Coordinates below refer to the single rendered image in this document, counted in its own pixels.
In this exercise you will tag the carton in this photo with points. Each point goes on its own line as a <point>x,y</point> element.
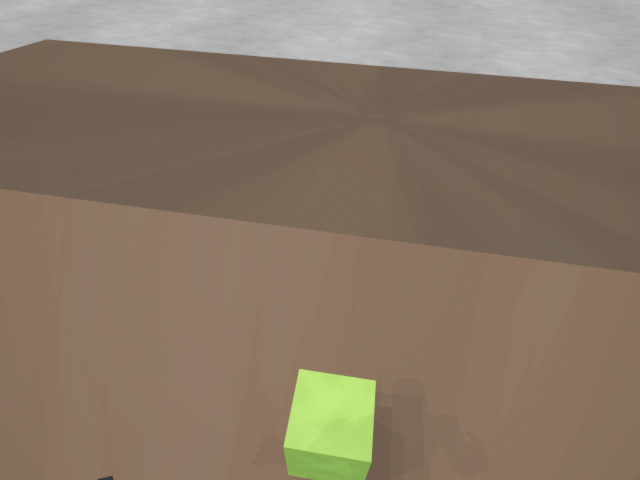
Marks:
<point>330,429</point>

